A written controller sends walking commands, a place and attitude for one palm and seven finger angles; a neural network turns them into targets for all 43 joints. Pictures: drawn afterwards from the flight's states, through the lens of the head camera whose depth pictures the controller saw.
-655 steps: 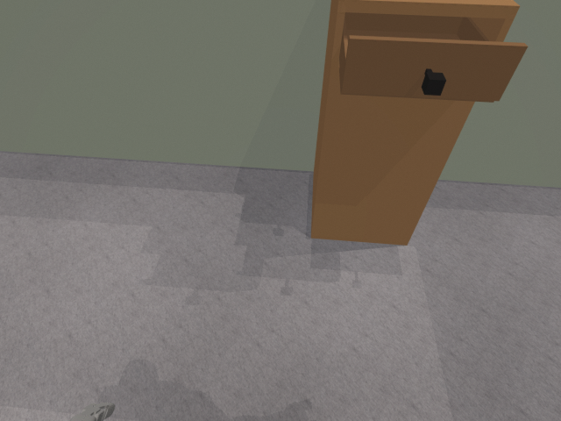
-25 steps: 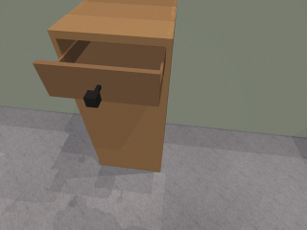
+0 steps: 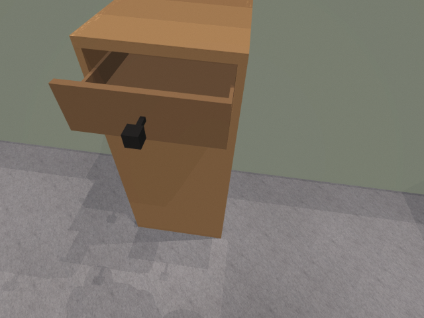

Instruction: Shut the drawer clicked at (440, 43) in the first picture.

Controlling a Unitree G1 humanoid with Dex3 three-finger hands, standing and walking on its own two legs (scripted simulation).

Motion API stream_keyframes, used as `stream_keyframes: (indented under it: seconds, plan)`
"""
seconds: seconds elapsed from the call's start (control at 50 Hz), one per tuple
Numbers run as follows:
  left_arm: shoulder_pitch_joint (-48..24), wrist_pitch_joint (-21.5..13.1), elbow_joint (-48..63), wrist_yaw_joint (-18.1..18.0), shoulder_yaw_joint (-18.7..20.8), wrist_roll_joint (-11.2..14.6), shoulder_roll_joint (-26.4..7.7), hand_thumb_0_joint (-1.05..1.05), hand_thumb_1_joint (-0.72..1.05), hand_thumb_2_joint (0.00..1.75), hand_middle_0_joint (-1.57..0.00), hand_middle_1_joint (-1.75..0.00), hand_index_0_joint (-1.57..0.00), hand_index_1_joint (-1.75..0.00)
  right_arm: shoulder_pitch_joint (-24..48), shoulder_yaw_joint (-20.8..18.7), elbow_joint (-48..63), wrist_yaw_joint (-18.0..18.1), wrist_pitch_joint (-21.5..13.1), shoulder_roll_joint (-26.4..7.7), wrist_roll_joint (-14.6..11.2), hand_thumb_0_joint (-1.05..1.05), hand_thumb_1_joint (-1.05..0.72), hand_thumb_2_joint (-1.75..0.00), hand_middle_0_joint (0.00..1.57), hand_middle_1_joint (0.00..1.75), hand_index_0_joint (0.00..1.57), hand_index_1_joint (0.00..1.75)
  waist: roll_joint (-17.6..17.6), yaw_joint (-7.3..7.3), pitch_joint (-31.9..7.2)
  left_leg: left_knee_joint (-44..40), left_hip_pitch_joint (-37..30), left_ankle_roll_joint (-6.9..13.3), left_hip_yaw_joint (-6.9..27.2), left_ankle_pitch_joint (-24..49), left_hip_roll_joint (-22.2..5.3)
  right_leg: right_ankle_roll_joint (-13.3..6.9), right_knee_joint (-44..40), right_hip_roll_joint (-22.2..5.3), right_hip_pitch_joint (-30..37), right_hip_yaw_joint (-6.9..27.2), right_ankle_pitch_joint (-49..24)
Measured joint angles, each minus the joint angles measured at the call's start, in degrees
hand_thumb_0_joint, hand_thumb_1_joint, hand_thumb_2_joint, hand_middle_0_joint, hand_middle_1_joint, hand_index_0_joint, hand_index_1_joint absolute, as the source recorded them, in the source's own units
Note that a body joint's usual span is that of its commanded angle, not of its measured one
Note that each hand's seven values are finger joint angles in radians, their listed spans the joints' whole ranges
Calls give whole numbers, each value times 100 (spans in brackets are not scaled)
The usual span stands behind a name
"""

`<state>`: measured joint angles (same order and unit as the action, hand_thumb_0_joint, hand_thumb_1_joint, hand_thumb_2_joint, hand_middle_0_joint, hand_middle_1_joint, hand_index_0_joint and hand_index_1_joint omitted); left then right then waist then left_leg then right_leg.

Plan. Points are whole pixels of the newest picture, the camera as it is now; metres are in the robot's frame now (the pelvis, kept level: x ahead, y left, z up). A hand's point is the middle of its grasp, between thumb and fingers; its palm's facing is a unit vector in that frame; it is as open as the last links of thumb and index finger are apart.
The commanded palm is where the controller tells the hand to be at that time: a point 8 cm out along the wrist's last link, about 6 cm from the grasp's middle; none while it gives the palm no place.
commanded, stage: raise the hand and make a fist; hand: left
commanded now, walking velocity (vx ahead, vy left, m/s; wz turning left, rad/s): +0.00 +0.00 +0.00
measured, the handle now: (137, 130) +0.45 +0.20 +0.10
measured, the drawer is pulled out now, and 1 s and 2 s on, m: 0.16 0.16 0.16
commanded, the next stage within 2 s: bring the fist close to the handle in 1.84 s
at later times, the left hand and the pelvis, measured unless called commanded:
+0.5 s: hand (110, 294) +0.15 +0.18 +0.02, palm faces +0.10 -0.99 -0.07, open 5.2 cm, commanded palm +0.15 +0.23 +0.03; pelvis -0.01 -0.04 -0.05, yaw +4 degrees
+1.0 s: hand (101, 228) +0.22 +0.20 +0.10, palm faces -0.02 -1.00 -0.07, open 3.2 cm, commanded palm +0.20 +0.24 +0.13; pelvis +0.00 -0.02 -0.02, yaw +3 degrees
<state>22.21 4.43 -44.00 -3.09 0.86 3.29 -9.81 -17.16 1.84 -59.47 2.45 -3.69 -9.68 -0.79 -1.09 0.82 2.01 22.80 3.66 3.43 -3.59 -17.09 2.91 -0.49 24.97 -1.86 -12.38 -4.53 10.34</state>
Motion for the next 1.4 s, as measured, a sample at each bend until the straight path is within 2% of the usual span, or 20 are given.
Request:
stream_keyframes:
  seconds: [0.02, 0.06, 0.12, 0.16, 0.22, 0.26, 0.28, 0.32, 0.36, 0.4, 0.46, 0.52, 0.56, 0.64, 0.72, 0.82, 0.96, 1.12, 1.3, 1.4]
  plan:
    - [305, -75, 967, -94, 13, 153, -44, 3, 93, 90, -21, -30, -21, -31, -175, -9, 294, 70, -297, -2, -47, 1, -91, -90, 21, 30, 20, 30, -15, 23, -51, -7, 28, -8, -26, 0, 58, -32, 244, -51, -142, 54, 216]
    - [564, -298, 2423, -197, 37, 422, -78, 3, 94, 90, -22, -32, -22, -32, -372, -51, 766, 118, -822, -51, -114, 1, -91, -90, 21, 30, 20, 30, 6, -37, -154, 116, 169, 7, 8, -27, 191, -59, 580, -121, -351, 145, 383]
    - [289, -1031, 3539, 49, 176, 615, 13, 3, 93, 90, -25, -35, -25, -35, -328, -91, 1312, 27, -1256, -246, -16, 1, -91, -90, 21, 30, 20, 30, 216, -180, -392, 748, 723, 28, 157, -266, 214, 18, 879, -146, -707, 79, 373]
    - [24, -1792, 3827, 472, 301, 727, 72, 2, 93, 90, -27, -38, -27, -38, -139, -111, 1653, -103, -1361, -325, 31, 1, -91, -90, 21, 30, 20, 30, 242, -202, -608, 1211, 1208, -11, 133, -462, 154, 17, 1202, -102, -1142, 80, 519]
    - [-166, -2919, 3997, 1464, 427, 872, 124, 1, 92, 90, -32, -43, -32, -43, 245, -183, 2254, -312, -1350, -359, 77, 1, -91, -90, 21, 30, 20, 30, 108, -227, -760, 1965, 1897, -41, 42, -790, 28, -65, 1828, 4, -1824, 135, 742]
    - [-97, -3208, 4050, 2087, 476, 876, 49, 1, 92, 90, -35, -47, -35, -47, 465, -245, 2690, -376, -1263, -415, 44, 1, -91, -90, 21, 30, 20, 30, 35, -220, -772, 2375, 2219, -27, -1, -986, -49, -112, 2187, 70, -2155, 158, 877]
    - [11, -3165, 4103, 2292, 503, 910, -8, 1, 91, 90, -37, -49, -37, -49, 552, -275, 2883, -366, -1199, -440, 12, 1, -91, -90, 21, 30, 20, 30, -5, -202, -787, 2524, 2341, -47, -18, -1056, -78, -131, 2334, 93, -2288, 169, 939]
    - [311, -2880, 4245, 2472, 583, 1050, -92, 1, 91, 90, -41, -53, -42, -53, 674, -339, 3204, -296, -1057, -488, -47, 1, -90, -90, 21, 30, 20, 30, -65, -141, -808, 2730, 2503, -108, -18, -1169, -124, -169, 2536, 129, -2461, 162, 1039]
    - [605, -2593, 4399, 2401, 725, 1158, -145, 1, 90, 90, -46, -57, -46, -57, 723, -405, 3418, -207, -948, -533, -79, 1, -90, -90, 21, 30, 20, 30, -76, -47, -801, 2871, 2595, -136, 45, -1250, -171, -212, 2622, 163, -2516, 93, 1105]
    - [830, -2468, 4575, 2208, 900, 1196, -189, 1, 90, 90, -50, -61, -50, -61, 709, -448, 3513, -132, -905, -566, -84, 1, -90, -90, 20, 30, 20, 30, -34, 50, -779, 2968, 2650, -176, 162, -1299, -217, -244, 2622, 191, -2495, -28, 1139]
    - [864, -2595, 4870, 2068, 1092, 1255, -311, 2, 90, 90, -56, -68, -56, -68, 648, -369, 3443, -53, -934, -610, -76, 1, -90, -90, 20, 30, 19, 30, 42, 161, -709, 3086, 2725, -224, 376, -1332, -257, -281, 2583, 206, -2434, -242, 1162]
    - [483, -2729, 4981, 2259, 1121, 1363, -427, 2, 90, 90, -61, -74, -61, -74, 611, -174, 3186, 8, -1018, -610, -114, 1, -90, -90, 20, 30, 19, 30, 162, 200, -599, 3138, 2743, -256, 559, -1329, -278, -312, 2492, 216, -2329, -422, 1145]
    - [88, -2607, 4930, 2477, 1089, 1401, -519, 2, 90, 90, -65, -78, -65, -79, 579, -30, 2999, 41, -1051, -559, -144, 1, -90, -90, 20, 30, 19, 30, 231, 188, -543, 3081, 2691, -274, 617, -1290, -284, -323, 2389, 224, -2237, -477, 1104]
    - [-527, -1980, 4627, 2762, 1152, 1460, -778, 2, 89, 90, -73, -87, -73, -87, 444, 199, 2752, 77, -1036, -384, -177, 1, -90, -90, 21, 30, 20, 30, 306, 59, -547, 2735, 2431, -281, 559, -1147, -290, -314, 2094, 248, -2016, -415, 975]
    - [-687, -1482, 4510, 2681, 1436, 1631, -894, 2, 89, 90, -81, -96, -81, -96, 221, 285, 2711, 78, -1067, -324, -175, 1, -90, -90, 21, 30, 20, 30, 345, -101, -577, 2300, 2083, -262, 421, -993, -289, -281, 1770, 274, -1758, -271, 839]
    - [-534, -1379, 4844, 2578, 1692, 1740, -841, 2, 90, 90, -91, -106, -91, -107, 0, 205, 2674, 51, -1208, -470, -187, 1, -90, -90, 21, 30, 20, 30, 354, -126, -603, 1892, 1728, -217, 310, -851, -264, -224, 1445, 277, -1464, -149, 709]
    - [-710, -1020, 5123, 2489, 1497, 1602, -791, 2, 89, 90, -105, -122, -105, -122, 65, 66, 2578, 168, -1364, -728, -245, 2, -90, -90, 21, 30, 20, 30, 351, 43, -438, 1579, 1312, -121, 314, -720, -196, -143, 1092, 229, -1011, -138, 565]
    - [-1432, -475, 5406, 2270, 1212, 1364, -738, 2, 89, 90, -121, -139, -121, -139, 352, 193, 2564, 203, -1452, -612, -255, 1, -90, -90, 20, 30, 20, 30, 345, 175, -389, 1110, 727, -50, 320, -533, -95, -60, 688, 150, -436, -122, 420]
    - [-2162, 646, 5601, 2117, 1231, 1260, -819, 2, 89, 90, -136, -154, -136, -155, 625, 462, 2620, 83, -1040, -366, -284, 1, -90, -90, 21, 30, 20, 30, 395, 247, -388, 665, 343, -13, 276, -325, -15, -15, 396, 91, -126, -60, 286]
    - [-2712, 1057, 5465, 2046, 1323, 1220, -896, 2, 89, 90, -139, -158, -139, -158, 687, 530, 2524, 101, -820, -364, -307, 1, -90, -90, 21, 30, 20, 30, 428, 281, -345, 509, 234, -18, 293, -237, 7, -19, 294, 72, -34, -71, 236]
